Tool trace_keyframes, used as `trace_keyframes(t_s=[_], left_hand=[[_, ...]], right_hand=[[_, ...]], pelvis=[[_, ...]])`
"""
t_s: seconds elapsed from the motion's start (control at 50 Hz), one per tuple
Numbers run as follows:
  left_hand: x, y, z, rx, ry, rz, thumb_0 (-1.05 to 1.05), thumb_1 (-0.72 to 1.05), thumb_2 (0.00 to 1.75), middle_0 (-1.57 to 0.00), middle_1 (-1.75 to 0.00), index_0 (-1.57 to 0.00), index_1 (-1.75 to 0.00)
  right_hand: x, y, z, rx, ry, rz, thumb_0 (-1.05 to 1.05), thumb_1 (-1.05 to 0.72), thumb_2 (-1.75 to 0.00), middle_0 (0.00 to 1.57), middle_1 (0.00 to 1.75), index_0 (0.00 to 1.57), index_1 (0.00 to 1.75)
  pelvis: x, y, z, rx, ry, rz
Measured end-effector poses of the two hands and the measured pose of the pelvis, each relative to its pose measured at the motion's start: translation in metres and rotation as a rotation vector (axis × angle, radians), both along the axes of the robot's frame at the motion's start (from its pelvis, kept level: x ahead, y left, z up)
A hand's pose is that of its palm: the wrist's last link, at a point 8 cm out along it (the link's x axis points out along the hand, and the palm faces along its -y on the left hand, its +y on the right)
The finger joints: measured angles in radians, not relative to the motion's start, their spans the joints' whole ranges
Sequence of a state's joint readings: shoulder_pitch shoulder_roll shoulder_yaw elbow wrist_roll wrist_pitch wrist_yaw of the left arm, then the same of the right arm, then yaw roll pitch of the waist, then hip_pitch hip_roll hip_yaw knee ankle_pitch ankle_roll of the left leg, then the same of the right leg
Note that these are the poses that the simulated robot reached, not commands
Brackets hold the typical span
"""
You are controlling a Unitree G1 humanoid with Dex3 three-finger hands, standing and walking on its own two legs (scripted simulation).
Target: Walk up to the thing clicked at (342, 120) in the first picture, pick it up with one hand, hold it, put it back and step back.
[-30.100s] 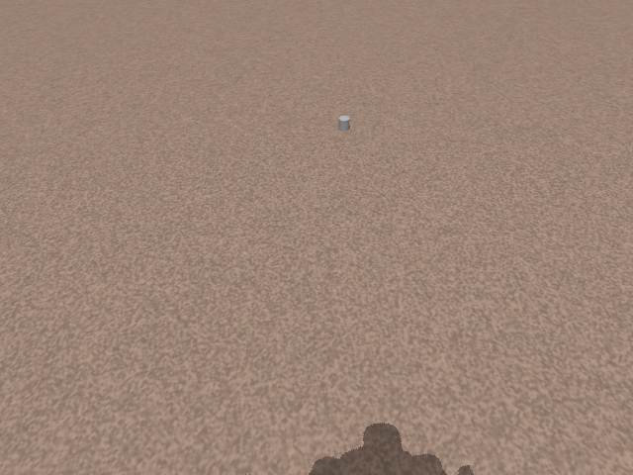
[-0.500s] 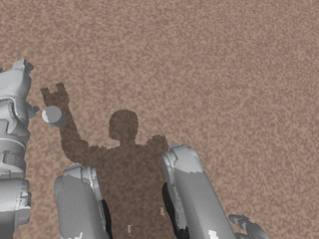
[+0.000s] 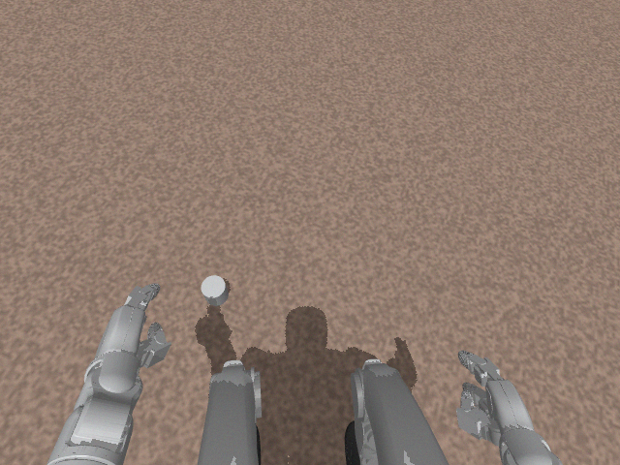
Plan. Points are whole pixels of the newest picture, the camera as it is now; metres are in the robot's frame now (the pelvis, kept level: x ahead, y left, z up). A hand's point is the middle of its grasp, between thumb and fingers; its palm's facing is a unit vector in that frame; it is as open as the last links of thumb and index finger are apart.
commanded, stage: home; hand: left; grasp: from above
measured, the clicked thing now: (215, 291) +0.54 +0.22 -0.53
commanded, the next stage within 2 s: none
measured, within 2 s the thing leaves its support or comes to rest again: neither
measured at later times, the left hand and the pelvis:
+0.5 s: hand (111, 367) +0.24 +0.19 +0.09, palm faces +0.11 -0.97 -0.21, open 7.4 cm; pelvis +0.07 +0.00 +0.15, yaw +3 degrees
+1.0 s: hand (106, 398) +0.22 +0.19 +0.11, palm faces +0.11 -0.97 -0.20, open 7.4 cm; pelvis +0.07 +0.00 +0.16, yaw +4 degrees
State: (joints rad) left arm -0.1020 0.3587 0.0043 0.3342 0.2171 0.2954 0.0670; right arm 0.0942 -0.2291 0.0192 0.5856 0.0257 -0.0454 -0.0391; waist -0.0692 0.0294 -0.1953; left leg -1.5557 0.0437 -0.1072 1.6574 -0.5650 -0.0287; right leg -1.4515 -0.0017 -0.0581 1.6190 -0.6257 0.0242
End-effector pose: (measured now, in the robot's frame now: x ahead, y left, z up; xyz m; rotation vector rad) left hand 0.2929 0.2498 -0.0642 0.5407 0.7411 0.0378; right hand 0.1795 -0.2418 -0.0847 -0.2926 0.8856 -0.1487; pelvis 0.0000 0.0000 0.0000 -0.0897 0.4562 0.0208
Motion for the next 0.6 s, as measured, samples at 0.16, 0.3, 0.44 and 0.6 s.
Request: trace_keyframes(t_s=[0.16,0.3,0.44,0.6], left_hand=[[-0.027,-0.008,0.064,-0.162,0.034,0.159,0.01,0.90,0.90,-0.21,-0.30,-0.20,-0.30],[-0.042,-0.008,0.116,-0.256,0.045,0.269,0.01,0.90,0.90,-0.20,-0.30,-0.20,-0.30],[-0.061,-0.010,0.167,-0.290,0.039,0.293,0.01,0.90,0.90,-0.20,-0.30,-0.20,-0.30],[-0.080,-0.010,0.200,-0.294,0.014,0.295,0.01,0.90,0.90,-0.20,-0.30,-0.20,-0.30]], right_hand=[[0.017,0.012,0.068,0.010,-0.087,-0.015,0.01,-0.91,-0.90,0.21,0.30,0.21,0.29],[0.020,0.012,0.115,-0.009,-0.113,-0.048,0.01,-0.91,-0.90,0.21,0.30,0.21,0.30],[0.028,0.010,0.152,-0.022,-0.169,-0.077,0.01,-0.91,-0.90,0.21,0.30,0.21,0.29],[0.049,0.011,0.178,-0.021,-0.272,-0.057,0.01,-0.91,-0.90,0.21,0.30,0.21,0.29]], pelvis=[[0.022,0.000,0.061,0.014,-0.080,0.019],[0.046,0.001,0.106,0.024,-0.148,0.031],[0.067,0.003,0.138,0.034,-0.211,0.035],[0.078,0.004,0.155,0.044,-0.265,0.044]])
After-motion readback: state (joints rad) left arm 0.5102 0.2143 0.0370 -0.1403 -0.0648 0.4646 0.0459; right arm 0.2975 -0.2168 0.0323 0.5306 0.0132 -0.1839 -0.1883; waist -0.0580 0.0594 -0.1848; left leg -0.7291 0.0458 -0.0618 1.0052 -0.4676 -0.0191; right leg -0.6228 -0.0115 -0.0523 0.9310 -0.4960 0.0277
